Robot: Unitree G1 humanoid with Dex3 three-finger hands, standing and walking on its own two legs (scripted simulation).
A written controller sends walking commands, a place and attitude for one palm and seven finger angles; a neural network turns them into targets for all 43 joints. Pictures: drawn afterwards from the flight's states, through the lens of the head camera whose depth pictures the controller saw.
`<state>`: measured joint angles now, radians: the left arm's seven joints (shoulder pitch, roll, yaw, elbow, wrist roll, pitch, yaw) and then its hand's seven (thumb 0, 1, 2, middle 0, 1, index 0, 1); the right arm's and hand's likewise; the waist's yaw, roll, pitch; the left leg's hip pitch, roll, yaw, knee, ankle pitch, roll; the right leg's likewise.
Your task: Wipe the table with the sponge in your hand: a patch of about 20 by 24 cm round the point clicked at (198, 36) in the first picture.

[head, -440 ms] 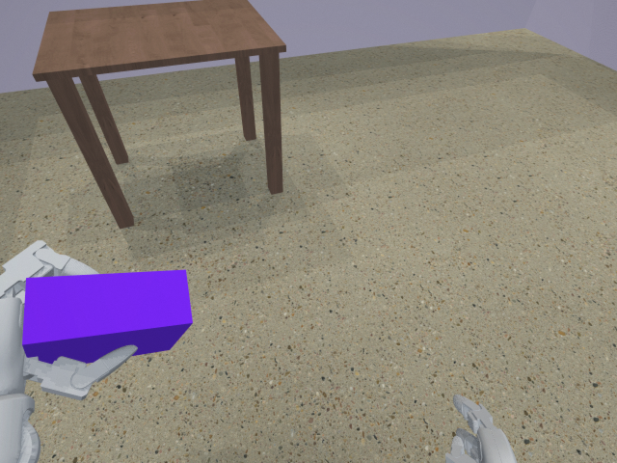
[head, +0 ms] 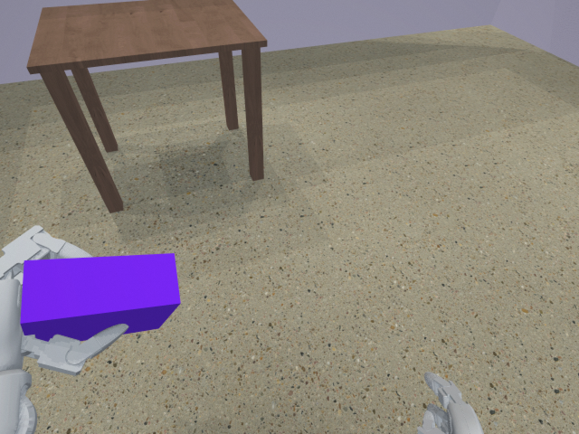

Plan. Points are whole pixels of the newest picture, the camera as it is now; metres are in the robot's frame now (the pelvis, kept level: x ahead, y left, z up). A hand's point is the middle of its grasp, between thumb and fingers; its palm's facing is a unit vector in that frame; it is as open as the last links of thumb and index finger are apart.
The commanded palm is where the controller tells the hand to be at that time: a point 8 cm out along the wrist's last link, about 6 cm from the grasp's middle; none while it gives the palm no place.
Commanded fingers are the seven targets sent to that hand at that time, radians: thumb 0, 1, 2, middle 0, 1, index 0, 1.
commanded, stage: walk to a spot facing it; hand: left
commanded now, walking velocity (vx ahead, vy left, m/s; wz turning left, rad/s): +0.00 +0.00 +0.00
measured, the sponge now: (126, 297) +0.23 +0.20 +0.13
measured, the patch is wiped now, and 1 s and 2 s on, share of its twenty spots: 0.00 0.00 0.00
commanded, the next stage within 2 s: none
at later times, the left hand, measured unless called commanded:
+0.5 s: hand (69, 280) +0.23 +0.26 +0.15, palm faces +0.52 -0.77 -0.37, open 9.9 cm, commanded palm +0.17 +0.29 +0.18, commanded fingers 0.00 0.10 1.30 -1.20 -1.60 -1.20 -1.60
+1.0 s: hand (97, 198) +0.34 +0.27 +0.17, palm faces +0.59 -0.65 -0.47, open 9.9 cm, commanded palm +0.28 +0.29 +0.18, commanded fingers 0.00 0.10 1.30 -1.20 -1.60 -1.20 -1.60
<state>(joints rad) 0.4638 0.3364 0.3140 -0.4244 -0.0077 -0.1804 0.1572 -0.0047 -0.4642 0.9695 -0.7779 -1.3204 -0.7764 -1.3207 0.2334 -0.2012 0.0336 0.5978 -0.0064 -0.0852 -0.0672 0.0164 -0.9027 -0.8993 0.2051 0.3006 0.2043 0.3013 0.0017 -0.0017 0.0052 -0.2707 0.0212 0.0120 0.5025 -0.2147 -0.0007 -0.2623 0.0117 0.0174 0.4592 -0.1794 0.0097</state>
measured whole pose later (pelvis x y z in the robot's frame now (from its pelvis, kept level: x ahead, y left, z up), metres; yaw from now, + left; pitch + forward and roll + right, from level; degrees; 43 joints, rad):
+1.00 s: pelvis +0.20 -0.02 -0.02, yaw +14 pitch -1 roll +0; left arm 0.46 0.39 0.36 -0.48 -0.01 -0.19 0.14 0.00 -0.46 0.97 -0.78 -1.32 -0.78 -1.32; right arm 0.23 -0.14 0.04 0.59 0.00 -0.10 -0.06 0.01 -0.90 -0.90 0.21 0.30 0.21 0.30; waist 0.02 0.03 0.03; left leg -0.19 0.11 0.05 0.65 -0.43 -0.02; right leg -0.37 -0.08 -0.19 0.61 -0.24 0.01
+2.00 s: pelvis +0.48 +0.01 +0.00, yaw +29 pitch -1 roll +2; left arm 0.49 0.35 0.35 -0.57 -0.01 -0.21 0.18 0.00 -0.47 0.98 -0.78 -1.33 -0.78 -1.33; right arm 0.22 -0.27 -0.04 0.59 -0.01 -0.04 -0.06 0.02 -0.91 -0.90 0.20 0.30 0.20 0.30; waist 0.01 -0.04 0.08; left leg -0.43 0.08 0.17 0.68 -0.32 0.00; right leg -0.15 -0.16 -0.25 0.56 -0.37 0.03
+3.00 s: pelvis +0.69 +0.11 +0.00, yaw +48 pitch +0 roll -2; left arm 0.51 0.38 0.39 -0.59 -0.04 -0.23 0.14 0.00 -0.47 0.98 -0.78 -1.33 -0.78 -1.33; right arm 0.21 -0.11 0.04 0.59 0.01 -0.10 -0.04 0.01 -0.90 -0.90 0.20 0.30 0.20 0.30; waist 0.01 0.03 0.04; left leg -0.34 0.07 0.05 0.55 -0.21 0.02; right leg -0.45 -0.10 -0.12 0.85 -0.41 0.06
